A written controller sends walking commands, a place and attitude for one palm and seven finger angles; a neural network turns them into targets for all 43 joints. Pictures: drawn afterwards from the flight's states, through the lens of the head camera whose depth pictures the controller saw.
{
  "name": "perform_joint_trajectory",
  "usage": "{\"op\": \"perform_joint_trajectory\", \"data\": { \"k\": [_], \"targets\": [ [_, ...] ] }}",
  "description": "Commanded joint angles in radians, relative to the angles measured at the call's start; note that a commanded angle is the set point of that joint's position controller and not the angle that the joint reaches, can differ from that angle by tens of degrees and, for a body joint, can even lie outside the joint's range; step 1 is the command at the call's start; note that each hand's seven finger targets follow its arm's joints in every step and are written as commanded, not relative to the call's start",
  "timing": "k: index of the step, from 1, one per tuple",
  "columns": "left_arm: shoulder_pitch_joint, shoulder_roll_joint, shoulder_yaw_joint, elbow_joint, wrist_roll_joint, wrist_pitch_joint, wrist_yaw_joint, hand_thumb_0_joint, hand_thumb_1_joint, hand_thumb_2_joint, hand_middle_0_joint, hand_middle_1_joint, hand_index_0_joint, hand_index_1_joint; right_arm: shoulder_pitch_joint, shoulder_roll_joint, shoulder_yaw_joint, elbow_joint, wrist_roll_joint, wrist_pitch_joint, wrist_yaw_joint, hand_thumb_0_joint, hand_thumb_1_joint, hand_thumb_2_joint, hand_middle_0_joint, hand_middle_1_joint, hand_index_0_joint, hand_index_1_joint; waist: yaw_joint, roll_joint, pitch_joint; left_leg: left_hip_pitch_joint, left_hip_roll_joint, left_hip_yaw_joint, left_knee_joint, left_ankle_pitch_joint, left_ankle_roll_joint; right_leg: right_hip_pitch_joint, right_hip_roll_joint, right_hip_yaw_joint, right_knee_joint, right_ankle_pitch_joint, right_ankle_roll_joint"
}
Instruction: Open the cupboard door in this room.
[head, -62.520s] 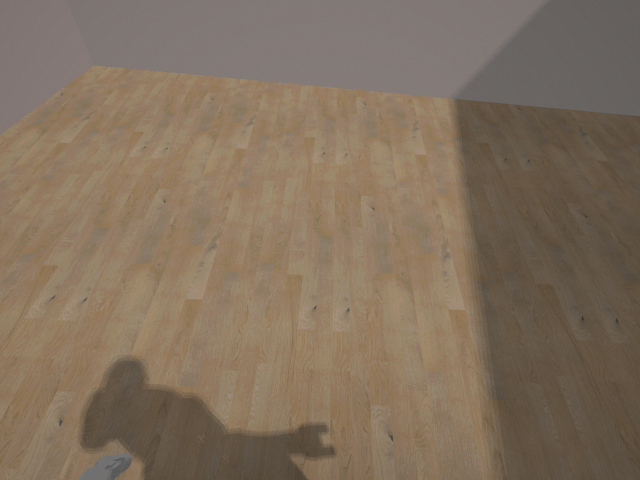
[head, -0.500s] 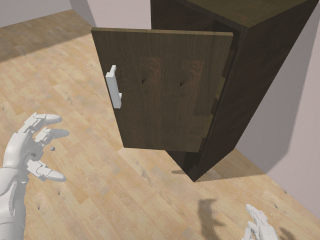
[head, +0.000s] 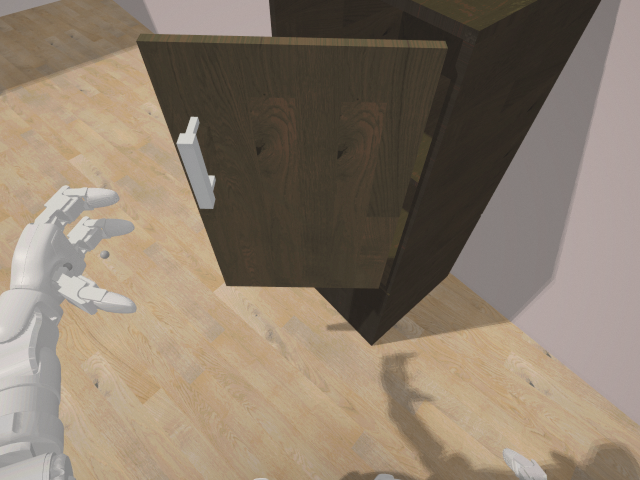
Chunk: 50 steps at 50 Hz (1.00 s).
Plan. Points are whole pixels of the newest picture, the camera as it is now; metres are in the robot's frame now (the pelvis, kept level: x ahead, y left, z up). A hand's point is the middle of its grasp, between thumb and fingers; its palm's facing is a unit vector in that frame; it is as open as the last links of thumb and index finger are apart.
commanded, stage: move the hooked fingers beside the handle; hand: left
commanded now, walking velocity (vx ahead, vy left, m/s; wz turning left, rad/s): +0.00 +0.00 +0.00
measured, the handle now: (200, 164) +0.53 +0.19 +0.06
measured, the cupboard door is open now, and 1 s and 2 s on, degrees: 48 48 48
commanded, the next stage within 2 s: slide the fingers in behind the handle in 1.82 s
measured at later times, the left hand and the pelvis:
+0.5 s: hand (123, 216) +0.42 +0.26 +0.08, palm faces -0.01 -1.00 -0.01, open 14.0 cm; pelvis +0.00 +0.01 -0.01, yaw +0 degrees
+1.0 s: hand (141, 182) +0.48 +0.26 +0.08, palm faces +0.00 -1.00 -0.01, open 14.0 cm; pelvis +0.00 +0.01 -0.02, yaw -2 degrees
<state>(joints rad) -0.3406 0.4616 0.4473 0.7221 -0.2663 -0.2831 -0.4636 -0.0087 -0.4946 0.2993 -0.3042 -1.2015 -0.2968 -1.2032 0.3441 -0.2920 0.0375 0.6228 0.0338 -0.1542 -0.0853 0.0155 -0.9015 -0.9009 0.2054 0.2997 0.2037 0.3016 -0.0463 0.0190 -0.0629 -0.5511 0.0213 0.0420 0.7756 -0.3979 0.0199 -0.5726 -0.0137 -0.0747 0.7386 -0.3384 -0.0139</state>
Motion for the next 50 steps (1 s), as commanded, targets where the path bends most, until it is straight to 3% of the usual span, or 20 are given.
{"op": "perform_joint_trajectory", "data": {
  "k": [1, 3, 8, 17, 18, 19, 20, 21, 26, 28, 29, 31, 33, 34, 37, 42, 43, 46, 48, 50],
  "targets": [
    [-0.385, 0.314, 0.08, -0.167, -0.027, -0.09, -0.011, 0.0, -0.5, 0.3, -0.3, -1.2, -0.3, -1.2, 0.018, -0.153, -0.063, -0.102, 0.004, -0.028, -0.017, 0.0, -0.9, -0.9, 0.2, 0.3, 0.2, 0.3, -0.004, 0.048, -0.303, 0.107, -0.016, -0.052, -0.09, 0.287, 0.005, 0.171, 0.023, 0.057, -0.069, 0.264, -0.007],
    [-0.397, 0.318, 0.072, -0.136, -0.018, -0.087, -0.017, 0.0, -0.5, 0.3, -0.3, -1.2, -0.3, -1.2, 0.021, -0.153, -0.062, -0.097, 0.005, -0.019, -0.019, 0.0, -0.9, -0.9, 0.2, 0.3, 0.2, 0.3, -0.006, 0.079, -0.302, 0.104, -0.016, -0.051, -0.087, 0.286, 0.004, 0.156, 0.021, 0.056, -0.066, 0.257, -0.009],
    [-0.455, 0.355, 0.087, -0.048, -0.005, -0.083, -0.024, 0.0, -0.5, 0.3, -0.3, -1.2, -0.3, -1.2, 0.041, -0.16, -0.061, -0.091, 0.001, 0.003, -0.015, 0.0, -0.9, -0.9, 0.2, 0.3, 0.2, 0.3, -0.007, 0.039, -0.325, 0.075, -0.016, -0.055, -0.075, 0.302, 0.006, 0.166, 0.021, 0.056, -0.053, 0.283, -0.009],
    [-0.572, 0.372, 0.074, 0.034, 0.015, -0.11, -0.029, 0.0, -0.5, 0.3, -0.3, -1.2, -0.3, -1.2, 0.075, -0.165, -0.064, -0.096, -0.002, 0.047, 0.001, 0.0, -0.9, -0.9, 0.2, 0.3, 0.2, 0.3, -0.022, 0.064, -0.349, 0.077, -0.009, -0.059, -0.048, 0.351, 0.003, 0.115, 0.032, 0.049, -0.023, 0.305, -0.011],
    [-0.571, 0.359, 0.064, 0.021, 0.018, -0.115, -0.028, 0.0, -0.5, 0.3, -0.3, -1.2, -0.3, -1.2, 0.075, -0.162, -0.065, -0.1, -0.003, 0.05, 0.003, 0.0, -0.9, -0.9, 0.2, 0.3, 0.2, 0.3, -0.017, 0.106, -0.369, 0.1, -0.008, -0.059, -0.045, 0.377, 0.0, 0.107, 0.032, 0.049, -0.02, 0.308, -0.013],
    [-0.589, 0.335, 0.041, -0.001, 0.014, -0.118, -0.029, 0.0, -0.5, 0.3, -0.3, -1.2, -0.3, -1.2, 0.081, -0.16, -0.068, -0.102, -0.004, 0.056, 0.004, 0.0, -0.9, -0.9, 0.2, 0.3, 0.2, 0.3, -0.029, 0.094, -0.383, 0.13, -0.004, -0.063, -0.036, 0.427, 0.002, 0.095, 0.036, 0.043, -0.015, 0.33, -0.014],
    [-0.578, 0.352, 0.056, 0.003, 0.018, -0.117, -0.026, 0.0, -0.5, 0.3, -0.3, -1.2, -0.3, -1.2, 0.088, -0.163, -0.069, -0.1, -0.005, 0.059, 0.006, 0.0, -0.9, -0.9, 0.2, 0.3, 0.2, 0.3, -0.017, 0.108, -0.41, 0.139, -0.002, -0.067, -0.036, 0.439, -0.003, 0.094, 0.037, 0.045, -0.015, 0.322, -0.012],
    [-0.604, 0.337, 0.038, 0.017, 0.019, -0.116, -0.022, 0.0, -0.5, 0.3, -0.3, -1.2, -0.3, -1.2, 0.086, -0.162, -0.067, -0.093, -0.004, 0.064, 0.007, 0.0, -0.9, -0.9, 0.2, 0.3, 0.2, 0.3, -0.032, 0.106, -0.383, 0.141, 0.0, -0.071, -0.036, 0.425, -0.006, 0.069, 0.038, 0.04, -0.019, 0.305, -0.011],
    [-0.701, 0.363, 0.049, 0.121, 0.035, -0.111, 0.001, 0.0, -0.5, 0.3, -0.3, -1.2, -0.3, -1.2, 0.103, -0.171, -0.064, -0.073, -0.005, 0.086, 0.005, 0.0, -0.9, -0.9, 0.2, 0.3, 0.2, 0.3, -0.053, 0.052, -0.334, 0.067, -0.003, -0.073, -0.036, 0.32, 0.002, 0.044, 0.037, 0.038, -0.019, 0.249, -0.01],
    [-0.731, 0.39, 0.057, 0.148, 0.053, -0.113, 0.014, 0.0, -0.5, 0.3, -0.3, -1.2, -0.3, -1.2, 0.11, -0.173, -0.061, -0.071, -0.008, 0.095, 0.005, 0.0, -0.9, -0.9, 0.2, 0.3, 0.2, 0.3, -0.058, 0.049, -0.347, 0.041, -0.006, -0.07, -0.032, 0.296, 0.005, 0.053, 0.034, 0.044, -0.014, 0.241, -0.008],
    [-0.758, 0.422, 0.073, 0.133, 0.06, -0.123, 0.017, 0.0, -0.5, 0.3, -0.3, -1.2, -0.3, -1.2, 0.116, -0.174, -0.062, -0.07, -0.009, 0.099, 0.004, 0.0, -0.9, -0.9, 0.2, 0.3, 0.2, 0.3, -0.054, 0.081, -0.368, 0.057, -0.004, -0.072, -0.022, 0.324, 0.004, 0.05, 0.036, 0.046, -0.004, 0.256, -0.012],
    [-0.794, 0.4, 0.041, 0.107, 0.08, -0.14, 0.022, 0.0, -0.5, 0.3, -0.3, -1.2, -0.3, -1.2, 0.125, -0.166, -0.06, -0.069, -0.013, 0.103, 0.009, 0.0, -0.9, -0.9, 0.2, 0.3, 0.2, 0.3, -0.056, 0.153, -0.416, 0.127, 0.001, -0.087, -0.016, 0.387, -0.009, 0.011, 0.038, 0.038, 0.007, 0.253, -0.014],
    [-0.801, 0.401, 0.046, 0.134, 0.079, -0.148, 0.03, 0.0, -0.5, 0.3, -0.3, -1.2, -0.3, -1.2, 0.133, -0.168, -0.061, -0.058, -0.017, 0.108, 0.013, 0.0, -0.9, -0.9, 0.2, 0.3, 0.2, 0.3, -0.065, 0.15, -0.412, 0.137, 0.007, -0.088, -0.005, 0.388, -0.011, -0.015, 0.042, 0.038, 0.004, 0.244, -0.012],
    [-0.819, 0.415, 0.058, 0.139, 0.07, -0.152, 0.028, 0.0, -0.5, 0.3, -0.3, -1.2, -0.3, -1.2, 0.143, -0.173, -0.06, -0.056, -0.02, 0.113, 0.013, 0.0, -0.9, -0.9, 0.2, 0.3, 0.2, 0.3, -0.07, 0.092, -0.426, 0.119, 0.008, -0.093, 0.001, 0.402, -0.007, 0.009, 0.045, 0.036, 0.012, 0.265, -0.012],
    [-0.809, 0.443, 0.086, 0.21, 0.069, -0.136, 0.02, 0.0, -0.5, 0.3, -0.3, -1.2, -0.3, -1.2, 0.148, -0.179, -0.06, -0.057, -0.017, 0.128, 0.012, 0.0, -0.9, -0.9, 0.2, 0.3, 0.2, 0.3, -0.068, 0.066, -0.422, 0.056, 0.004, -0.079, 0.0, 0.366, 0.0, 0.041, 0.043, 0.043, 0.011, 0.279, -0.008],
    [-0.84, 0.447, 0.052, 0.263, 0.103, -0.11, 0.014, 0.0, -0.5, 0.3, -0.3, -1.2, -0.3, -1.2, 0.173, -0.182, -0.057, -0.062, -0.019, 0.15, 0.018, 0.0, -0.9, -0.9, 0.2, 0.3, 0.2, 0.3, -0.086, 0.097, -0.382, 0.021, 0.004, -0.074, 0.006, 0.341, 0.005, -0.002, 0.045, 0.045, 0.011, 0.26, -0.007],
    [-0.841, 0.484, 0.083, 0.251, 0.105, -0.116, 0.019, 0.0, -0.5, 0.3, -0.3, -1.2, -0.3, -1.2, 0.178, -0.184, -0.06, -0.065, -0.022, 0.153, 0.017, 0.0, -0.9, -0.9, 0.2, 0.3, 0.2, 0.3, -0.079, 0.095, -0.401, 0.018, 0.005, -0.072, 0.011, 0.347, 0.006, 0.01, 0.044, 0.048, 0.014, 0.267, -0.007],
    [-0.9, 0.471, 0.074, 0.2, 0.096, -0.143, 0.019, 0.0, -0.5, 0.3, -0.3, -1.2, -0.3, -1.2, 0.193, -0.182, -0.064, -0.063, -0.025, 0.163, 0.022, 0.0, -0.9, -0.9, 0.2, 0.3, 0.2, 0.3, -0.09, 0.136, -0.476, 0.09, 0.01, -0.081, 0.028, 0.431, -0.002, -0.002, 0.052, 0.045, 0.027, 0.301, -0.007],
    [-0.917, 0.481, 0.082, 0.234, 0.093, -0.144, 0.022, 0.0, -0.5, 0.3, -0.3, -1.2, -0.3, -1.2, 0.2, -0.187, -0.062, -0.052, -0.025, 0.169, 0.023, 0.0, -0.9, -0.9, 0.2, 0.3, 0.2, 0.3, -0.101, 0.108, -0.444, 0.064, 0.013, -0.084, 0.031, 0.394, -0.001, -0.02, 0.054, 0.043, 0.023, 0.274, -0.006],
    [-0.95, 0.486, 0.078, 0.24, 0.099, -0.14, 0.022, 0.0, -0.5, 0.3, -0.3, -1.2, -0.3, -1.2, 0.21, -0.188, -0.061, -0.047, -0.027, 0.176, 0.023, 0.0, -0.9, -0.9, 0.2, 0.3, 0.2, 0.3, -0.107, 0.13, -0.451, 0.07, 0.013, -0.087, 0.033, 0.4, 0.0, -0.029, 0.056, 0.043, 0.025, 0.274, -0.007]
  ]
}}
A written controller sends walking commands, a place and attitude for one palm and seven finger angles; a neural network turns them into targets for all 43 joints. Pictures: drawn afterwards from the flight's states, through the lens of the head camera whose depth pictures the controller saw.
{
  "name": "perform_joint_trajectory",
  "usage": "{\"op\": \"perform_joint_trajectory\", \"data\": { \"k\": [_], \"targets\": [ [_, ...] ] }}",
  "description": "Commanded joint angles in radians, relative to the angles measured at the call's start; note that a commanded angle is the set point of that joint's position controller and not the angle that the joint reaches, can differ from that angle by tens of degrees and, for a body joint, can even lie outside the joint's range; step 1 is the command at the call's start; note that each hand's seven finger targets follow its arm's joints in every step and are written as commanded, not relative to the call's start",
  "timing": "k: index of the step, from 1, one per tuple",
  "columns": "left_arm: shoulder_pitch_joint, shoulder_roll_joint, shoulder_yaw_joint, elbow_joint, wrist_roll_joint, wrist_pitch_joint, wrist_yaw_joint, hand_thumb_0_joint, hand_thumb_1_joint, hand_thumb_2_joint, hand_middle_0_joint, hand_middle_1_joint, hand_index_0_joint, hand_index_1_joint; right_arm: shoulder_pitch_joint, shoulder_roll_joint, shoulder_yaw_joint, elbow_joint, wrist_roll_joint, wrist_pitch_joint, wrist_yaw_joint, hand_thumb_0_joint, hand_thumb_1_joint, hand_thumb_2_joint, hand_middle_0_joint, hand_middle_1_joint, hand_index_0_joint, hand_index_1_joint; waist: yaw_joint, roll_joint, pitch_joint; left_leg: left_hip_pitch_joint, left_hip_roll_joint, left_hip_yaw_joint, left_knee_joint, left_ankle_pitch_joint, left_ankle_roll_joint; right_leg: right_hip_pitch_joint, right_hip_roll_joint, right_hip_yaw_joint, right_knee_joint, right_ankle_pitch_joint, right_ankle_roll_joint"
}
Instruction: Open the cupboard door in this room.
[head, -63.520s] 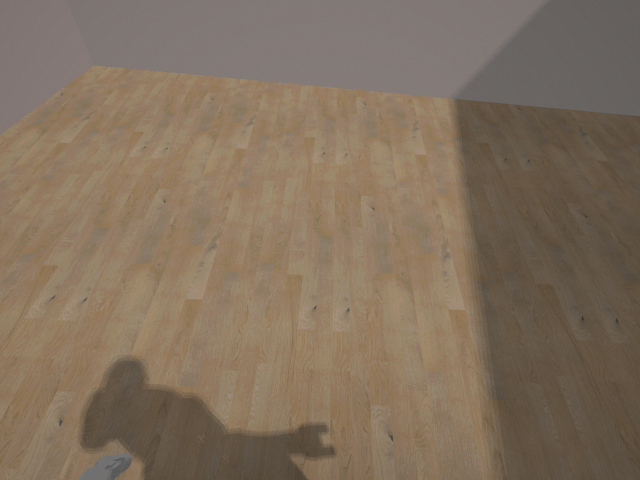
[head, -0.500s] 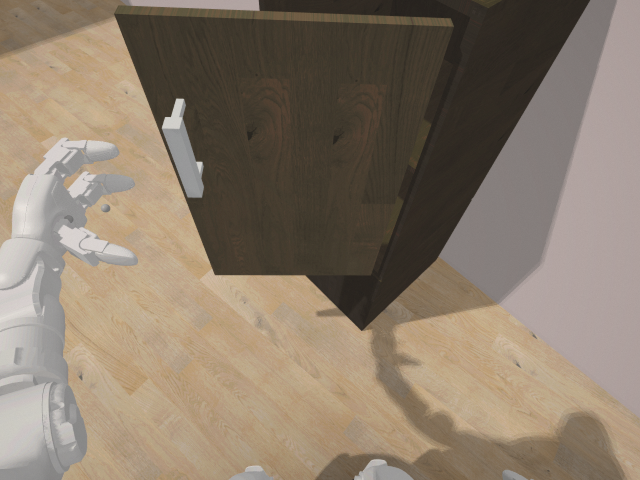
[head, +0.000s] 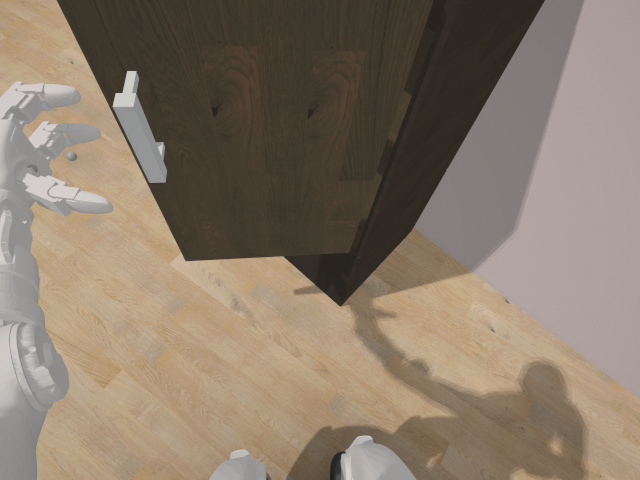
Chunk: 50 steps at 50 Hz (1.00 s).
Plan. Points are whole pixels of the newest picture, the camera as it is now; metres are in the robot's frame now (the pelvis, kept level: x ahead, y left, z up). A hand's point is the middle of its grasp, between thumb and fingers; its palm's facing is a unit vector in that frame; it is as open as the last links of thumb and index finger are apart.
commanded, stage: move the hooked fingers beside the handle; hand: left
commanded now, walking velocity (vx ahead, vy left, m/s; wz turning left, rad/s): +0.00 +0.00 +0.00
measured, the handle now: (145, 130) +0.53 +0.19 +0.08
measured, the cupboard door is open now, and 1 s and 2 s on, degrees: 48 48 47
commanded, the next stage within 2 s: slide the fingers in behind the handle in 0.82 s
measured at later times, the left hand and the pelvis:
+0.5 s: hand (70, 160) +0.47 +0.26 +0.09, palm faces +0.02 -1.00 +0.00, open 14.0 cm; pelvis +0.01 +0.00 +0.00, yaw +0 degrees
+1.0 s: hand (93, 157) +0.48 +0.24 +0.09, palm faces +0.01 -1.00 -0.01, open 14.0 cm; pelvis +0.00 +0.00 +0.00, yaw +0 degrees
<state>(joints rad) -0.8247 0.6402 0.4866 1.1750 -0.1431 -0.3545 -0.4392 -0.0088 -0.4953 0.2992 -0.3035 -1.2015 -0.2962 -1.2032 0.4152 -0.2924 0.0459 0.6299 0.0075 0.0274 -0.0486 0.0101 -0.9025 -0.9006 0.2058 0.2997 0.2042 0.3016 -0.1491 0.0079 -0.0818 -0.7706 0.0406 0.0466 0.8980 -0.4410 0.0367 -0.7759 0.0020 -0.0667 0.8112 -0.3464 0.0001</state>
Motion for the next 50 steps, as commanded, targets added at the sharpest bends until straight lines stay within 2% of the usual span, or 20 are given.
{"op": "perform_joint_trajectory", "data": {
  "k": [1, 5, 6, 10, 13, 15, 16, 19, 23, 24, 27, 30, 34, 36, 37, 38, 40, 44, 47, 50],
  "targets": [
    [-0.457, 0.293, 0.023, -0.184, -0.016, -0.061, -0.001, 0.0, -0.5, 0.3, -0.3, -1.2, -0.3, -1.2, 0.139, -0.187, -0.069, -0.053, 0.001, -0.003, -0.014, 0.0, -0.9, -0.9, 0.2, 0.3, 0.2, 0.3, -0.007, 0.144, -0.413, 0.284, -0.007, -0.092, -0.09, 0.431, -0.017, 0.158, 0.039, 0.033, -0.051, 0.268, -0.021],
    [-0.369, 0.278, 0.025, -0.192, -0.01, -0.046, 0.0, 0.0, -0.5, 0.3, -0.3, -1.2, -0.3, -1.2, 0.155, -0.184, -0.07, -0.067, -0.004, 0.009, -0.004, 0.0, -0.9, -0.9, 0.2, 0.3, 0.2, 0.3, 0.019, 0.174, -0.46, 0.329, -0.002, -0.094, -0.085, 0.532, -0.026, 0.16, 0.041, 0.026, -0.04, 0.304, -0.024],
    [-0.359, 0.273, 0.023, -0.18, -0.01, -0.041, 0.001, 0.0, -0.5, 0.3, -0.3, -1.2, -0.3, -1.2, 0.154, -0.184, -0.071, -0.069, -0.004, 0.014, -0.002, 0.0, -0.9, -0.9, 0.2, 0.3, 0.2, 0.3, 0.016, 0.143, -0.446, 0.307, -0.002, -0.088, -0.083, 0.506, -0.021, 0.165, 0.043, 0.027, -0.043, 0.304, -0.021],
    [-0.335, 0.365, 0.104, -0.222, -0.019, -0.05, 0.008, 0.0, -0.5, 0.3, -0.3, -1.2, -0.3, -1.2, 0.15, -0.189, -0.074, -0.095, -0.005, 0.023, -0.003, 0.0, -0.9, -0.9, 0.2, 0.3, 0.2, 0.3, 0.038, 0.1, -0.465, 0.234, -0.01, -0.072, -0.087, 0.485, -0.009, 0.263, 0.042, 0.041, -0.035, 0.365, -0.023],
    [-0.342, 0.356, 0.095, -0.258, -0.013, -0.066, 0.015, 0.0, -0.5, 0.3, -0.3, -1.2, -0.3, -1.2, 0.142, -0.18, -0.073, -0.101, -0.003, 0.025, -0.001, 0.0, -0.9, -0.9, 0.2, 0.3, 0.2, 0.3, 0.035, 0.136, -0.444, 0.246, -0.009, -0.068, -0.086, 0.487, -0.009, 0.246, 0.043, 0.041, -0.037, 0.36, -0.021],
    [-0.355, 0.36, 0.098, -0.321, -0.015, -0.088, 0.013, 0.0, -0.5, 0.3, -0.3, -1.2, -0.3, -1.2, 0.142, -0.179, -0.078, -0.101, -0.002, 0.027, 0.0, 0.0, -0.9, -0.9, 0.2, 0.3, 0.2, 0.3, 0.04, 0.186, -0.489, 0.318, -0.004, -0.076, -0.08, 0.553, -0.017, 0.232, 0.048, 0.04, -0.033, 0.368, -0.023],
    [-0.362, 0.321, 0.069, -0.338, -0.018, -0.093, 0.01, 0.0, -0.5, 0.3, -0.3, -1.2, -0.3, -1.2, 0.135, -0.172, -0.076, -0.101, -0.002, 0.026, 0.002, 0.0, -0.9, -0.9, 0.2, 0.3, 0.2, 0.3, 0.033, 0.227, -0.494, 0.351, -0.003, -0.077, -0.078, 0.574, -0.021, 0.213, 0.048, 0.038, -0.036, 0.365, -0.023],
    [-0.346, 0.236, 0.018, -0.303, -0.047, -0.081, -0.007, 0.0, -0.5, 0.3, -0.3, -1.2, -0.3, -1.2, 0.133, -0.172, -0.076, -0.088, 0.001, 0.026, 0.0, 0.0, -0.9, -0.9, 0.2, 0.3, 0.2, 0.3, 0.01, 0.179, -0.442, 0.368, 0.005, -0.088, -0.079, 0.571, -0.022, 0.166, 0.052, 0.024, -0.048, 0.331, -0.023],
    [-0.342, 0.176, -0.035, -0.19, -0.047, -0.027, -0.018, 0.0, -0.5, 0.3, -0.3, -1.2, -0.3, -1.2, 0.122, -0.177, -0.073, -0.075, 0.007, 0.024, -0.006, 0.0, -0.9, -0.9, 0.2, 0.3, 0.2, 0.3, -0.01, 0.108, -0.335, 0.28, -0.004, -0.087, -0.1, 0.419, -0.012, 0.137, 0.044, 0.02, -0.067, 0.261, -0.021],
    [-0.367, 0.173, -0.04, -0.21, -0.049, -0.03, -0.017, 0.0, -0.5, 0.3, -0.3, -1.2, -0.3, -1.2, 0.121, -0.177, -0.071, -0.076, 0.005, 0.02, -0.008, 0.0, -0.9, -0.9, 0.2, 0.3, 0.2, 0.3, -0.009, 0.14, -0.341, 0.292, -0.006, -0.086, -0.097, 0.429, -0.012, 0.132, 0.042, 0.02, -0.06, 0.264, -0.024],
    [-0.365, 0.236, 0.007, -0.23, -0.033, -0.044, 0.008, 0.0, -0.5, 0.3, -0.3, -1.2, -0.3, -1.2, 0.125, -0.179, -0.073, -0.079, 0.001, 0.02, -0.006, 0.0, -0.9, -0.9, 0.2, 0.3, 0.2, 0.3, 0.006, 0.097, -0.397, 0.283, -0.008, -0.09, -0.088, 0.439, -0.014, 0.162, 0.041, 0.026, -0.048, 0.28, -0.022],
    [-0.406, 0.248, 0.016, -0.324, -0.029, -0.089, 0.028, 0.0, -0.5, 0.3, -0.3, -1.2, -0.3, -1.2, 0.117, -0.169, -0.072, -0.09, -0.002, 0.017, 0.0, 0.0, -0.9, -0.9, 0.2, 0.3, 0.2, 0.3, 0.023, 0.183, -0.481, 0.346, -0.008, -0.092, -0.076, 0.528, -0.027, 0.181, 0.042, 0.03, -0.027, 0.323, -0.024],
    [-0.393, 0.305, 0.063, -0.257, -0.028, -0.089, 0.042, 0.0, -0.5, 0.3, -0.3, -1.2, -0.3, -1.2, 0.112, -0.177, -0.069, -0.084, 0.001, 0.017, -0.003, 0.0, -0.9, -0.9, 0.2, 0.3, 0.2, 0.3, 0.018, 0.102, -0.432, 0.268, -0.009, -0.086, -0.073, 0.455, -0.015, 0.214, 0.044, 0.035, -0.031, 0.315, -0.024],
    [-0.422, 0.26, 0.006, -0.225, -0.008, -0.068, 0.037, 0.0, -0.5, 0.3, -0.3, -1.2, -0.3, -1.2, 0.104, -0.171, -0.061, -0.086, 0.006, 0.019, -0.005, 0.0, -0.9, -0.9, 0.2, 0.3, 0.2, 0.3, 0.001, 0.129, -0.389, 0.242, -0.013, -0.083, -0.085, 0.41, -0.014, 0.192, 0.038, 0.036, -0.036, 0.291, -0.021],
    [-0.409, 0.262, 0.004, -0.211, 0.001, -0.06, 0.037, 0.0, -0.5, 0.3, -0.3, -1.2, -0.3, -1.2, 0.104, -0.172, -0.062, -0.087, 0.005, 0.018, -0.004, 0.0, -0.9, -0.9, 0.2, 0.3, 0.2, 0.3, 0.011, 0.166, -0.377, 0.245, -0.014, -0.083, -0.087, 0.386, -0.016, 0.17, 0.038, 0.035, -0.039, 0.26, -0.024],
    [-0.411, 0.253, -0.006, -0.211, 0.002, -0.056, 0.036, 0.0, -0.5, 0.3, -0.3, -1.2, -0.3, -1.2, 0.109, -0.174, -0.063, -0.086, 0.004, 0.017, -0.005, 0.0, -0.9, -0.9, 0.2, 0.3, 0.2, 0.3, 0.0, 0.14, -0.382, 0.249, -0.012, -0.084, -0.086, 0.383, -0.013, 0.169, 0.038, 0.033, -0.041, 0.259, -0.022],
    [-0.403, 0.245, -0.007, -0.25, -0.006, -0.064, 0.029, 0.0, -0.5, 0.3, -0.3, -1.2, -0.3, -1.2, 0.116, -0.174, -0.066, -0.088, 0.002, 0.017, -0.004, 0.0, -0.9, -0.9, 0.2, 0.3, 0.2, 0.3, 0.011, 0.175, -0.444, 0.313, -0.008, -0.093, -0.08, 0.465, -0.022, 0.167, 0.041, 0.03, -0.033, 0.289, -0.025],
    [-0.411, 0.22, -0.009, -0.221, -0.043, -0.063, 0.017, 0.0, -0.5, 0.3, -0.3, -1.2, -0.3, -1.2, 0.122, -0.178, -0.066, -0.08, 0.004, 0.016, -0.005, 0.0, -0.9, -0.9, 0.2, 0.3, 0.2, 0.3, -0.003, 0.087, -0.412, 0.265, -0.007, -0.092, -0.079, 0.427, -0.015, 0.185, 0.045, 0.027, -0.038, 0.288, -0.024],
    [-0.412, 0.203, -0.029, -0.211, -0.025, -0.053, 0.022, 0.0, -0.5, 0.3, -0.3, -1.2, -0.3, -1.2, 0.123, -0.177, -0.067, -0.079, 0.005, 0.017, -0.005, 0.0, -0.9, -0.9, 0.2, 0.3, 0.2, 0.3, -0.003, 0.127, -0.398, 0.257, -0.012, -0.086, -0.085, 0.395, -0.014, 0.158, 0.04, 0.03, -0.041, 0.264, -0.022],
    [-0.437, 0.225, -0.018, -0.199, -0.012, -0.052, 0.044, 0.0, -0.5, 0.3, -0.3, -1.2, -0.3, -1.2, 0.13, -0.178, -0.066, -0.073, 0.001, 0.016, -0.004, 0.0, -0.9, -0.9, 0.2, 0.3, 0.2, 0.3, -0.01, 0.103, -0.382, 0.224, -0.013, -0.084, -0.084, 0.343, -0.008, 0.159, 0.04, 0.036, -0.046, 0.236, -0.02]
  ]
}}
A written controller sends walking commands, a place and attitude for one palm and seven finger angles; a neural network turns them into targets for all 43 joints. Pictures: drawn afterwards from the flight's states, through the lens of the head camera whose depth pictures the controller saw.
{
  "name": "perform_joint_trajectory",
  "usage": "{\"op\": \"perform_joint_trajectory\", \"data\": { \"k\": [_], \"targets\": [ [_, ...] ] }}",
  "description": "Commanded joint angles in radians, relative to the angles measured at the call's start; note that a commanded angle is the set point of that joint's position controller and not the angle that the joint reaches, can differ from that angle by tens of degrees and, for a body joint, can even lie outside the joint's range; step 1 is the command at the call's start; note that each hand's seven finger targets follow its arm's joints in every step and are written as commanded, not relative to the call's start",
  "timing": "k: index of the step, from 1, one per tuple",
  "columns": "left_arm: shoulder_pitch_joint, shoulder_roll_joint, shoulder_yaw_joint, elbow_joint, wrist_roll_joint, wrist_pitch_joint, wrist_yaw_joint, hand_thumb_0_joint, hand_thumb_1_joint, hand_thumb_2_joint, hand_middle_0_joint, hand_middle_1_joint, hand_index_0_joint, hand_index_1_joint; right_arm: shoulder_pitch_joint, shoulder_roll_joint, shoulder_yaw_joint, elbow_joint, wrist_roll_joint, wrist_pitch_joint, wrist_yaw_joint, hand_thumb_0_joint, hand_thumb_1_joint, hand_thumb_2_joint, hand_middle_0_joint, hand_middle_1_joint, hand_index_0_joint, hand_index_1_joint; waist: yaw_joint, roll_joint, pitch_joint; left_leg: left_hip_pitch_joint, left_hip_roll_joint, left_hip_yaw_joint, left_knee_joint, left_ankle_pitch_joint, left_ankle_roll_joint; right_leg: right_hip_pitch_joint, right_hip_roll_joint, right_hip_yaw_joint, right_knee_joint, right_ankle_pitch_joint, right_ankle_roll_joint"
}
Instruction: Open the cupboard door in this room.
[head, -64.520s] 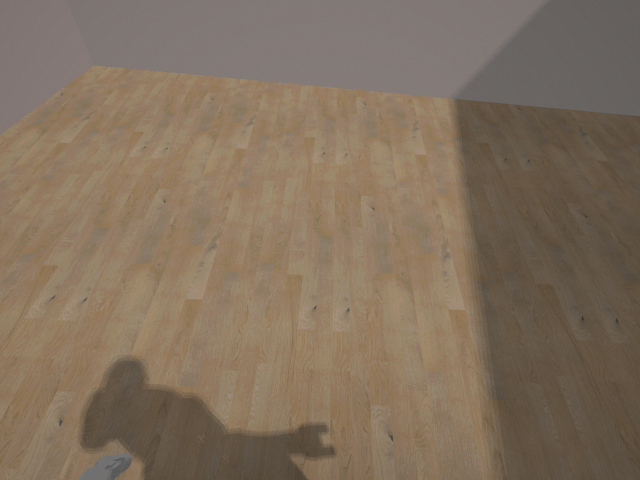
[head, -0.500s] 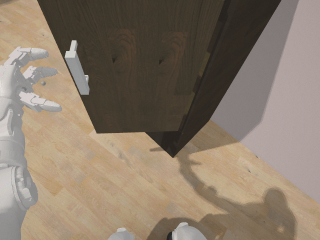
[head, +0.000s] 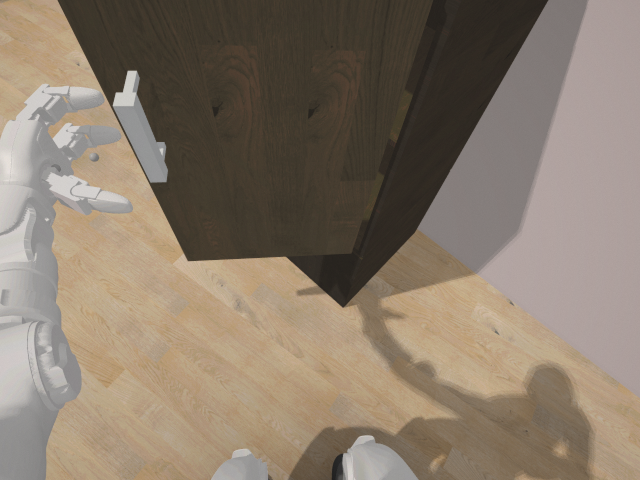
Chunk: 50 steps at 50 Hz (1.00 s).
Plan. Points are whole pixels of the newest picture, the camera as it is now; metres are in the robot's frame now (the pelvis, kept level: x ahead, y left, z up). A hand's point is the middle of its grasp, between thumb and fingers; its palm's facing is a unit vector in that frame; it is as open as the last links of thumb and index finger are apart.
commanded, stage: slide the fingers in behind the handle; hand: left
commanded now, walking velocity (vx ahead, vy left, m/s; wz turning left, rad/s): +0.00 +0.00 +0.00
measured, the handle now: (146, 130) +0.53 +0.19 +0.08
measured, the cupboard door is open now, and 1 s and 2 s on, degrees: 48 47 47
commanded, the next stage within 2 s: close the thumb around the handle in 1.52 s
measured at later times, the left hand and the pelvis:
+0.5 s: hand (121, 158) +0.48 +0.21 +0.09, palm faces +0.01 -1.00 -0.01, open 14.0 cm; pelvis +0.01 +0.00 +0.00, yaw +0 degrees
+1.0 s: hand (160, 156) +0.48 +0.17 +0.09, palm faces +0.01 -1.00 -0.02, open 14.0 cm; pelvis +0.00 -0.01 +0.00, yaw +0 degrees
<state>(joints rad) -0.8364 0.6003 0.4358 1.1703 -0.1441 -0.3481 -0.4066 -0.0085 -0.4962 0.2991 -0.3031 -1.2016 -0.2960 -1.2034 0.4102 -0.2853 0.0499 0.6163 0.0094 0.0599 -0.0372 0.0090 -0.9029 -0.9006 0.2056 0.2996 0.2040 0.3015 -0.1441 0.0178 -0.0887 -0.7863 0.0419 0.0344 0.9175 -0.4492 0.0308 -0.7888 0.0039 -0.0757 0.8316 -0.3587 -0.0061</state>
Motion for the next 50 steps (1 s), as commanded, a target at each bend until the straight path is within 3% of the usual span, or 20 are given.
{"op": "perform_joint_trajectory", "data": {
  "k": [1, 5, 7, 9, 11, 13, 18, 23, 25, 26, 27, 30, 34, 39, 40, 41, 43, 47, 48, 50],
  "targets": [
    [-0.446, 0.284, 0.037, -0.198, -0.004, -0.06, 0.02, 0.0, -0.5, 0.3, -0.3, -1.2, -0.3, -1.2, 0.135, -0.186, -0.069, -0.058, 0.001, -0.016, -0.018, 0.0, -0.9, -0.9, 0.2, 0.3, 0.2, 0.3, -0.018, 0.096, -0.369, 0.227, -0.015, -0.074, -0.105, 0.34, -0.002, 0.173, 0.036, 0.048, -0.066, 0.243, -0.013],
    [-0.464, 0.293, 0.06, -0.269, -0.003, -0.088, 0.046, 0.0, -0.5, 0.3, -0.3, -1.2, -0.3, -1.2, 0.145, -0.18, -0.074, -0.06, -0.006, -0.022, -0.013, 0.0, -0.9, -0.9, 0.2, 0.3, 0.2, 0.3, -0.002, 0.149, -0.48, 0.289, -0.016, -0.074, -0.091, 0.409, -0.008, 0.199, 0.037, 0.051, -0.05, 0.289, -0.015],
    [-0.432, 0.272, 0.047, -0.279, 0.003, -0.092, 0.048, 0.0, -0.5, 0.3, -0.3, -1.2, -0.3, -1.2, 0.148, -0.176, -0.074, -0.061, -0.007, -0.022, -0.007, 0.0, -0.9, -0.9, 0.2, 0.3, 0.2, 0.3, 0.006, 0.166, -0.497, 0.313, -0.014, -0.073, -0.088, 0.457, -0.011, 0.206, 0.038, 0.049, -0.046, 0.319, -0.017],
    [-0.393, 0.264, 0.055, -0.287, -0.011, -0.092, 0.045, 0.0, -0.5, 0.3, -0.3, -1.2, -0.3, -1.2, 0.15, -0.176, -0.077, -0.065, -0.007, -0.02, -0.003, 0.0, -0.9, -0.9, 0.2, 0.3, 0.2, 0.3, 0.008, 0.13, -0.505, 0.31, -0.012, -0.068, -0.084, 0.486, -0.006, 0.236, 0.044, 0.048, -0.045, 0.356, -0.017],
    [-0.368, 0.253, 0.053, -0.284, -0.017, -0.082, 0.038, 0.0, -0.5, 0.3, -0.3, -1.2, -0.3, -1.2, 0.144, -0.175, -0.079, -0.066, -0.002, -0.016, -0.003, 0.0, -0.9, -0.9, 0.2, 0.3, 0.2, 0.3, 0.012, 0.12, -0.494, 0.297, -0.012, -0.062, -0.091, 0.485, -0.006, 0.252, 0.042, 0.05, -0.052, 0.373, -0.014],
    [-0.353, 0.238, 0.048, -0.253, -0.023, -0.064, 0.037, 0.0, -0.5, 0.3, -0.3, -1.2, -0.3, -1.2, 0.137, -0.174, -0.077, -0.066, 0.0, -0.012, -0.002, 0.0, -0.9, -0.9, 0.2, 0.3, 0.2, 0.3, 0.008, 0.089, -0.431, 0.247, -0.015, -0.054, -0.102, 0.428, -0.001, 0.26, 0.042, 0.05, -0.063, 0.354, -0.013],
    [-0.331, 0.181, 0.012, -0.308, -0.02, -0.065, 0.059, 0.0, -0.5, 0.3, -0.3, -1.2, -0.3, -1.2, 0.129, -0.164, -0.081, -0.078, 0.0, -0.013, 0.002, 0.0, -0.9, -0.9, 0.2, 0.3, 0.2, 0.3, 0.018, 0.13, -0.428, 0.294, -0.015, -0.055, -0.108, 0.467, -0.005, 0.237, 0.04, 0.044, -0.062, 0.358, -0.016],
    [-0.355, 0.134, -0.014, -0.263, -0.022, -0.067, 0.086, 0.0, -0.5, 0.3, -0.3, -1.2, -0.3, -1.2, 0.123, -0.163, -0.08, -0.072, 0.001, -0.015, 0.005, 0.0, -0.9, -0.9, 0.2, 0.3, 0.2, 0.3, -0.002, 0.063, -0.361, 0.249, -0.018, -0.056, -0.115, 0.397, -0.002, 0.223, 0.039, 0.043, -0.07, 0.32, -0.013],
    [-0.379, 0.138, -0.009, -0.298, -0.014, -0.081, 0.097, 0.0, -0.5, 0.3, -0.3, -1.2, -0.3, -1.2, 0.123, -0.16, -0.083, -0.073, -0.002, -0.019, 0.005, 0.0, -0.9, -0.9, 0.2, 0.3, 0.2, 0.3, 0.009, 0.105, -0.425, 0.292, -0.021, -0.061, -0.108, 0.431, -0.007, 0.226, 0.038, 0.046, -0.057, 0.331, -0.016],
    [-0.407, 0.139, -0.015, -0.304, -0.009, -0.089, 0.104, 0.0, -0.5, 0.3, -0.3, -1.2, -0.3, -1.2, 0.12, -0.159, -0.082, -0.066, -0.002, -0.021, 0.004, 0.0, -0.9, -0.9, 0.2, 0.3, 0.2, 0.3, -0.001, 0.108, -0.416, 0.305, -0.017, -0.065, -0.105, 0.438, -0.009, 0.21, 0.037, 0.043, -0.057, 0.33, -0.015],
    [-0.399, 0.145, -0.004, -0.323, -0.007, -0.096, 0.11, 0.0, -0.5, 0.3, -0.3, -1.2, -0.3, -1.2, 0.122, -0.158, -0.082, -0.068, -0.004, -0.024, 0.006, 0.0, -0.9, -0.9, 0.2, 0.3, 0.2, 0.3, 0.012, 0.118, -0.449, 0.312, -0.019, -0.064, -0.102, 0.452, -0.01, 0.226, 0.036, 0.047, -0.053, 0.339, -0.015],
    [-0.403, 0.09, -0.043, -0.33, -0.006, -0.109, 0.123, 0.0, -0.5, 0.3, -0.3, -1.2, -0.3, -1.2, 0.115, -0.151, -0.083, -0.061, -0.004, -0.029, 0.011, 0.0, -0.9, -0.9, 0.2, 0.3, 0.2, 0.3, 0.002, 0.133, -0.446, 0.352, -0.012, -0.074, -0.094, 0.507, -0.018, 0.19, 0.038, 0.039, -0.046, 0.348, -0.015],
    [-0.378, 0.128, -0.003, -0.265, -0.004, -0.091, 0.139, 0.0, -0.5, 0.3, -0.3, -1.2, -0.3, -1.2, 0.116, -0.158, -0.08, -0.06, -0.003, -0.026, 0.009, 0.0, -0.9, -0.9, 0.2, 0.3, 0.2, 0.3, 0.007, 0.053, -0.408, 0.263, -0.022, -0.061, -0.099, 0.426, -0.005, 0.239, 0.037, 0.046, -0.052, 0.343, -0.015],
    [-0.397, 0.087, -0.035, -0.296, 0.008, -0.099, 0.153, 0.0, -0.5, 0.3, -0.3, -1.2, -0.3, -1.2, 0.113, -0.149, -0.081, -0.069, -0.005, -0.031, 0.013, 0.0, -0.9, -0.9, 0.2, 0.3, 0.2, 0.3, 0.011, 0.083, -0.429, 0.289, -0.023, -0.066, -0.1, 0.447, -0.008, 0.23, 0.036, 0.043, -0.043, 0.346, -0.018],
    [-0.398, 0.079, -0.044, -0.315, 0.011, -0.106, 0.156, 0.0, -0.5, 0.3, -0.3, -1.2, -0.3, -1.2, 0.109, -0.147, -0.081, -0.07, -0.005, -0.032, 0.015, 0.0, -0.9, -0.9, 0.2, 0.3, 0.2, 0.3, 0.015, 0.122, -0.452, 0.313, -0.021, -0.065, -0.099, 0.469, -0.014, 0.221, 0.035, 0.045, -0.041, 0.352, -0.017],
    [-0.398, 0.066, -0.047, -0.318, 0.007, -0.109, 0.161, 0.0, -0.5, 0.3, -0.3, -1.2, -0.3, -1.2, 0.111, -0.146, -0.082, -0.068, -0.006, -0.033, 0.017, 0.0, -0.9, -0.9, 0.2, 0.3, 0.2, 0.3, 0.014, 0.109, -0.467, 0.32, -0.021, -0.066, -0.096, 0.469, -0.015, 0.222, 0.037, 0.044, -0.04, 0.353, -0.016],
    [-0.41, 0.029, -0.072, -0.284, 0.002, -0.107, 0.167, 0.0, -0.5, 0.3, -0.3, -1.2, -0.3, -1.2, 0.112, -0.146, -0.082, -0.059, -0.004, -0.035, 0.018, 0.0, -0.9, -0.9, 0.2, 0.3, 0.2, 0.3, -0.007, 0.045, -0.418, 0.283, -0.02, -0.065, -0.103, 0.414, -0.011, 0.215, 0.037, 0.041, -0.052, 0.327, -0.012],
    [-0.405, 0.051, -0.051, -0.258, 0.011, -0.1, 0.183, 0.0, -0.5, 0.3, -0.3, -1.2, -0.3, -1.2, 0.114, -0.149, -0.083, -0.054, -0.004, -0.037, 0.016, 0.0, -0.9, -0.9, 0.2, 0.3, 0.2, 0.3, 0.003, 0.065, -0.409, 0.256, -0.028, -0.054, -0.107, 0.379, -0.008, 0.227, 0.033, 0.05, -0.055, 0.319, -0.013],
    [-0.411, 0.045, -0.056, -0.256, 0.013, -0.099, 0.189, 0.0, -0.5, 0.3, -0.3, -1.2, -0.3, -1.2, 0.116, -0.148, -0.082, -0.054, -0.004, -0.037, 0.016, 0.0, -0.9, -0.9, 0.2, 0.3, 0.2, 0.3, 0.0, 0.037, -0.4, 0.238, -0.028, -0.053, -0.11, 0.362, -0.005, 0.233, 0.032, 0.051, -0.058, 0.314, -0.012],
    [-0.427, 0.055, -0.053, -0.273, 0.027, -0.11, 0.2, 0.0, -0.5, 0.3, -0.3, -1.2, -0.3, -1.2, 0.119, -0.146, -0.083, -0.053, -0.007, -0.039, 0.017, 0.0, -0.9, -0.9, 0.2, 0.3, 0.2, 0.3, 0.007, 0.069, -0.423, 0.25, -0.03, -0.059, -0.108, 0.371, -0.008, 0.232, 0.032, 0.051, -0.048, 0.314, -0.014]
  ]
}}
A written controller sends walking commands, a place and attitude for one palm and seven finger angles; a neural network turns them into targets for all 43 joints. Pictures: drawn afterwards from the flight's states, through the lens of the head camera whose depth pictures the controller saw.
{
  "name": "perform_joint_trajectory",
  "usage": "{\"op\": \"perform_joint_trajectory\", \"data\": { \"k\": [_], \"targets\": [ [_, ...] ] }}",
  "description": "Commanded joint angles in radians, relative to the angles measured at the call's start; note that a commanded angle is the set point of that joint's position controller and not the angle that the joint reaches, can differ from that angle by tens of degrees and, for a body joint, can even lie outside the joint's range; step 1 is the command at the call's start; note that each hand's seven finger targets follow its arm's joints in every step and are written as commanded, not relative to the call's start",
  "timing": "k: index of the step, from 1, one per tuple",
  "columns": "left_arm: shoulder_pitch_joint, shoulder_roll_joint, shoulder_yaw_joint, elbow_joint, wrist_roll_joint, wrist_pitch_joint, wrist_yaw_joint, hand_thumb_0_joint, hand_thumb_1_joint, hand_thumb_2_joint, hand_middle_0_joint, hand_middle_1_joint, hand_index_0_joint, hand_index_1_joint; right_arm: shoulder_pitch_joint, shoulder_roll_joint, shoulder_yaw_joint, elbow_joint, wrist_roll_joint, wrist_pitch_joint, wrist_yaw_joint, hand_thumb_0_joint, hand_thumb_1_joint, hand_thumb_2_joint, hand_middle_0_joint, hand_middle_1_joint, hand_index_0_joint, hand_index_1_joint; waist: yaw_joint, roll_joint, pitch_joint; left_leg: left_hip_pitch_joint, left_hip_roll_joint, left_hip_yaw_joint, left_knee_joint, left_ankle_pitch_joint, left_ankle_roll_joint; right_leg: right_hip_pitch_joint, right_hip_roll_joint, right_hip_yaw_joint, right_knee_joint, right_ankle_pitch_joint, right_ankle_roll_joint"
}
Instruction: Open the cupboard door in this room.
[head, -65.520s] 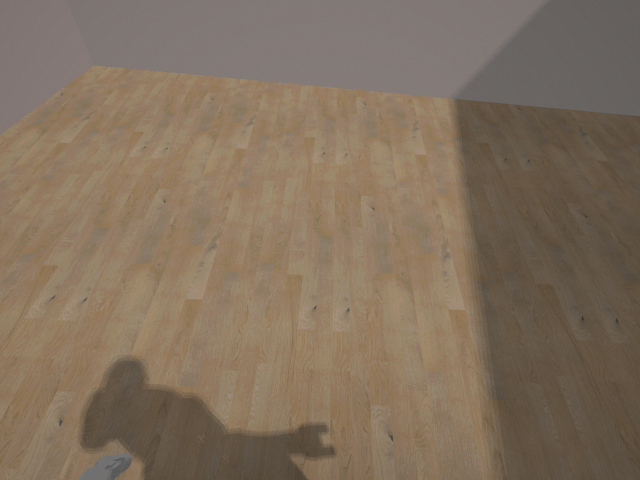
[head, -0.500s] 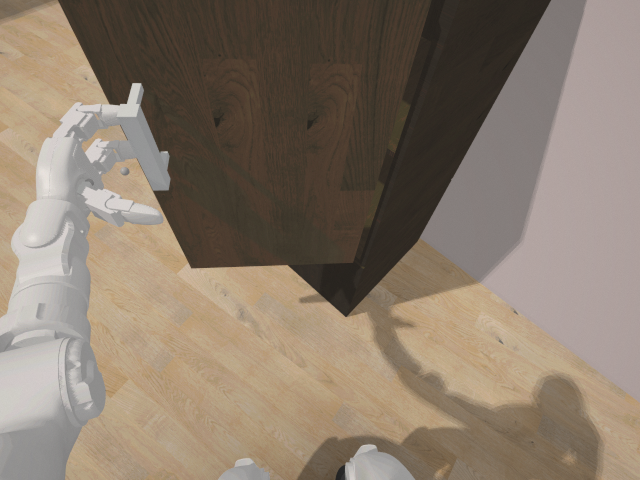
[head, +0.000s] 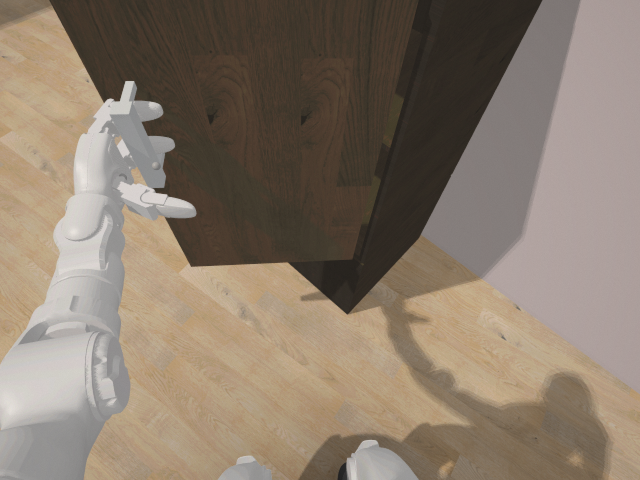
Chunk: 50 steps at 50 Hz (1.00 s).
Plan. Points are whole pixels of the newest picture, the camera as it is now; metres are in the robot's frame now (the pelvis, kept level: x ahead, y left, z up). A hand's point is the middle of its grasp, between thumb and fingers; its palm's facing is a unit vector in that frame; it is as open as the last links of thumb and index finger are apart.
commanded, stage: slide the fingers in behind the handle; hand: left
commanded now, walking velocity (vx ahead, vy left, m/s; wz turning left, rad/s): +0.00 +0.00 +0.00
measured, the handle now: (143, 137) +0.54 +0.20 +0.08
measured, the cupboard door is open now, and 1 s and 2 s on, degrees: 47 47 72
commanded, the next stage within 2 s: close the thumb around the handle in 0.52 s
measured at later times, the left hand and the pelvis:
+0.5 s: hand (159, 161) +0.49 +0.17 +0.08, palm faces +0.02 -1.00 -0.02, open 14.0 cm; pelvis +0.00 +0.00 +0.00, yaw +0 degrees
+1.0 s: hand (154, 168) +0.48 +0.18 +0.09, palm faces +0.03 -1.00 -0.02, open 10.0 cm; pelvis +0.00 +0.00 +0.00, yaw +0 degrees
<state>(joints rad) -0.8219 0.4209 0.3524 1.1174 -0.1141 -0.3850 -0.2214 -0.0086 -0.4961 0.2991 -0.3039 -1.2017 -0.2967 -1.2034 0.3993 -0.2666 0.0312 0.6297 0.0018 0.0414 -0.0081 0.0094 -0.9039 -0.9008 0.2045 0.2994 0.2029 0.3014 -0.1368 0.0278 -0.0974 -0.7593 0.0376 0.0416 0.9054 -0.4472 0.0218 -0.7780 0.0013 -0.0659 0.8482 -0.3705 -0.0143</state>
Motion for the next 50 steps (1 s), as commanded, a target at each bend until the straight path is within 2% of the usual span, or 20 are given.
{"op": "perform_joint_trajectory", "data": {
  "k": [1, 4, 5, 7, 10, 11, 14, 18, 20, 24, 26, 31, 36, 38, 40, 42, 43, 45, 46, 50],
  "targets": [
    [-0.445, 0.227, 0.027, -0.217, -0.002, -0.074, 0.021, 0.0, -0.5, 0.3, -0.3, -1.2, -0.3, -1.2, 0.128, -0.162, -0.062, -0.066, 0.001, -0.022, -0.011, 0.0, -0.9, -0.9, 0.2, 0.3, 0.2, 0.3, -0.004, 0.064, -0.408, 0.221, -0.027, -0.06, -0.094, 0.362, 0.003, 0.218, 0.034, 0.044, -0.069, 0.323, -0.005],
    [-0.455, 0.25, 0.043, -0.238, -0.001, -0.091, 0.034, 0.0, -0.5, 0.3, -0.3, -1.2, -0.3, -1.2, 0.134, -0.164, -0.065, -0.067, -0.002, -0.026, -0.011, 0.0, -0.9, -0.9, 0.2, 0.3, 0.2, 0.3, -0.001, 0.037, -0.436, 0.215, -0.029, -0.06, -0.09, 0.363, 0.007, 0.252, 0.036, 0.049, -0.067, 0.337, -0.006],
    [-0.446, 0.198, 0.003, -0.212, 0.001, -0.087, 0.031, 0.0, -0.5, 0.3, -0.3, -1.2, -0.3, -1.2, 0.129, -0.158, -0.062, -0.065, 0.0, -0.027, -0.009, 0.0, -0.9, -0.9, 0.2, 0.3, 0.2, 0.3, -0.012, 0.049, -0.416, 0.21, -0.03, -0.056, -0.094, 0.351, 0.005, 0.237, 0.035, 0.049, -0.072, 0.332, -0.004],
    [-0.483, 0.179, -0.023, -0.196, 0.01, -0.086, 0.028, 0.0, -0.5, 0.3, -0.3, -1.2, -0.3, -1.2, 0.129, -0.16, -0.063, -0.054, 0.0, -0.03, -0.009, 0.0, -0.9, -0.9, 0.2, 0.3, 0.2, 0.3, -0.025, 0.066, -0.382, 0.211, -0.027, -0.063, -0.095, 0.323, 0.002, 0.194, 0.034, 0.044, -0.073, 0.296, -0.006],
    [-0.517, 0.196, -0.013, -0.173, 0.008, -0.08, 0.03, 0.0, -0.5, 0.3, -0.3, -1.2, -0.3, -1.2, 0.137, -0.168, -0.065, -0.044, 0.0, -0.033, -0.013, 0.0, -0.9, -0.9, 0.2, 0.3, 0.2, 0.3, -0.039, 0.043, -0.388, 0.2, -0.029, -0.062, -0.091, 0.287, 0.008, 0.188, 0.034, 0.05, -0.081, 0.27, -0.002],
    [-0.53, 0.222, 0.002, -0.183, 0.01, -0.082, 0.029, 0.0, -0.5, 0.3, -0.3, -1.2, -0.3, -1.2, 0.143, -0.171, -0.064, -0.043, -0.001, -0.034, -0.014, 0.0, -0.9, -0.9, 0.2, 0.3, 0.2, 0.3, -0.033, 0.05, -0.407, 0.198, -0.03, -0.066, -0.092, 0.295, 0.008, 0.201, 0.033, 0.052, -0.076, 0.278, -0.004],
    [-0.517, 0.215, 0.001, -0.16, 0.002, -0.075, 0.02, 0.0, -0.5, 0.3, -0.3, -1.2, -0.3, -1.2, 0.146, -0.17, -0.06, -0.044, -0.002, -0.035, -0.017, 0.0, -0.9, -0.9, 0.2, 0.3, 0.2, 0.3, -0.036, 0.049, -0.412, 0.193, -0.032, -0.063, -0.085, 0.308, 0.011, 0.208, 0.033, 0.054, -0.074, 0.296, -0.004],
    [-0.489, 0.257, 0.036, -0.171, -0.001, -0.072, 0.011, 0.0, -0.5, 0.3, -0.3, -1.2, -0.3, -1.2, 0.147, -0.171, -0.062, -0.049, -0.001, -0.034, -0.018, 0.0, -0.9, -0.9, 0.2, 0.3, 0.2, 0.3, -0.019, 0.04, -0.445, 0.181, -0.032, -0.057, -0.082, 0.338, 0.011, 0.252, 0.032, 0.058, -0.069, 0.339, -0.002],
    [-0.475, 0.225, 0.014, -0.185, -0.005, -0.079, 0.005, 0.0, -0.5, 0.3, -0.3, -1.2, -0.3, -1.2, 0.142, -0.166, -0.062, -0.054, -0.001, -0.032, -0.015, 0.0, -0.9, -0.9, 0.2, 0.3, 0.2, 0.3, -0.013, 0.081, -0.449, 0.218, -0.031, -0.058, -0.08, 0.369, 0.007, 0.228, 0.034, 0.052, -0.066, 0.348, -0.005],
    [-0.448, 0.271, 0.055, -0.206, -0.012, -0.081, 0.008, 0.0, -0.5, 0.3, -0.3, -1.2, -0.3, -1.2, 0.146, -0.171, -0.064, -0.065, -0.001, -0.027, -0.016, 0.0, -0.9, -0.9, 0.2, 0.3, 0.2, 0.3, -0.003, 0.046, -0.455, 0.198, -0.032, -0.055, -0.083, 0.384, 0.011, 0.274, 0.037, 0.054, -0.063, 0.379, -0.005],
    [-0.438, 0.225, 0.024, -0.239, -0.014, -0.083, 0.008, 0.0, -0.5, 0.3, -0.3, -1.2, -0.3, -1.2, 0.136, -0.162, -0.064, -0.068, 0.0, -0.028, -0.01, 0.0, -0.9, -0.9, 0.2, 0.3, 0.2, 0.3, 0.001, 0.094, -0.458, 0.234, -0.03, -0.052, -0.086, 0.406, 0.005, 0.253, 0.036, 0.049, -0.064, 0.384, -0.006],
    [-0.371, 0.22, 0.034, -0.234, -0.022, -0.076, 0.011, 0.0, -0.5, 0.3, -0.3, -1.2, -0.3, -1.2, 0.132, -0.163, -0.069, -0.073, 0.004, -0.02, -0.009, 0.0, -0.9, -0.9, 0.2, 0.3, 0.2, 0.3, 0.005, 0.033, -0.428, 0.218, -0.027, -0.046, -0.092, 0.419, 0.008, 0.273, 0.039, 0.047, -0.07, 0.408, -0.003],
    [-0.408, 0.227, 0.03, -0.237, -0.016, -0.077, 0.014, 0.0, -0.22, 0.42, -0.32, -1.23, -0.32, -1.23, 0.124, -0.163, -0.067, -0.07, 0.005, -0.018, -0.013, 0.0, -0.9, -0.9, 0.2, 0.3, 0.2, 0.3, 0.001, 0.053, -0.387, 0.213, -0.029, -0.051, -0.1, 0.391, 0.005, 0.251, 0.035, 0.046, -0.073, 0.375, -0.006],
    [-0.42, 0.185, 0.003, -0.267, -0.018, -0.087, 0.017, 0.0, -0.108, 0.468, -0.328, -1.242, -0.328, -1.242, 0.122, -0.157, -0.07, -0.068, 0.003, -0.023, -0.011, 0.0, -0.9, -0.9, 0.2, 0.3, 0.2, 0.3, -0.001, 0.065, -0.42, 0.255, -0.027, -0.055, -0.096, 0.414, 0.003, 0.242, 0.036, 0.043, -0.071, 0.381, -0.006],
    [-0.419, 0.194, 0.013, -0.294, -0.023, -0.099, 0.018, 0.0, 0.004, 0.516, -0.336, -1.254, -0.336, -1.254, 0.126, -0.159, -0.073, -0.061, 0.0, -0.027, -0.009, 0.0, -0.9, -0.9, 0.2, 0.3, 0.2, 0.3, 0.004, 0.087, -0.472, 0.305, -0.022, -0.063, -0.085, 0.476, -0.003, 0.232, 0.037, 0.039, -0.06, 0.402, -0.006],
    [-0.412, 0.172, -0.003, -0.266, -0.026, -0.096, 0.018, 0.0, 0.116, 0.564, -0.344, -1.266, -0.344, -1.266, 0.122, -0.159, -0.07, -0.057, 0.002, -0.027, -0.008, 0.0, -0.9, -0.9, 0.2, 0.3, 0.2, 0.3, -0.004, 0.058, -0.433, 0.289, -0.02, -0.067, -0.091, 0.456, -0.005, 0.215, 0.037, 0.034, -0.065, 0.379, -0.006],
    [-0.403, 0.169, -0.004, -0.251, -0.023, -0.093, 0.02, 0.0, 0.172, 0.588, -0.348, -1.272, -0.348, -1.272, 0.118, -0.159, -0.07, -0.058, 0.002, -0.028, -0.008, 0.0, -0.9, -0.9, 0.2, 0.3, 0.2, 0.3, 0.001, 0.06, -0.414, 0.276, -0.021, -0.066, -0.095, 0.442, -0.006, 0.215, 0.038, 0.033, -0.066, 0.368, -0.007],
    [-0.429, 0.141, -0.031, -0.246, -0.02, -0.092, 0.02, 0.0, 0.284, 0.636, -0.356, -1.284, -0.356, -1.284, 0.115, -0.159, -0.069, -0.054, 0.002, -0.031, -0.007, 0.0, -0.9, -0.9, 0.2, 0.3, 0.2, 0.3, -0.011, 0.069, -0.408, 0.285, -0.021, -0.07, -0.094, 0.43, -0.006, 0.189, 0.038, 0.031, -0.066, 0.35, -0.006],
    [-0.437, 0.185, 0.005, -0.238, -0.018, -0.092, 0.027, 0.0, 0.34, 0.66, -0.36, -1.29, -0.36, -1.29, 0.118, -0.165, -0.071, -0.05, 0.0, -0.03, -0.009, 0.0, -0.9, -0.9, 0.2, 0.3, 0.2, 0.3, -0.007, 0.037, -0.397, 0.264, -0.021, -0.071, -0.095, 0.409, -0.004, 0.198, 0.037, 0.032, -0.068, 0.342, -0.006],
    [-0.41, 0.176, -0.001, -0.243, -0.016, -0.097, 0.025, 0.0, 0.564, 0.756, -0.376, -1.314, -0.376, -1.314, 0.111, -0.16, -0.068, -0.058, 0.001, -0.032, -0.009, 0.0, -0.9, -0.9, 0.2, 0.3, 0.2, 0.3, 0.001, 0.05, -0.429, 0.258, -0.028, -0.063, -0.094, 0.416, -0.002, 0.234, 0.035, 0.039, -0.066, 0.368, -0.007]
  ]
}}
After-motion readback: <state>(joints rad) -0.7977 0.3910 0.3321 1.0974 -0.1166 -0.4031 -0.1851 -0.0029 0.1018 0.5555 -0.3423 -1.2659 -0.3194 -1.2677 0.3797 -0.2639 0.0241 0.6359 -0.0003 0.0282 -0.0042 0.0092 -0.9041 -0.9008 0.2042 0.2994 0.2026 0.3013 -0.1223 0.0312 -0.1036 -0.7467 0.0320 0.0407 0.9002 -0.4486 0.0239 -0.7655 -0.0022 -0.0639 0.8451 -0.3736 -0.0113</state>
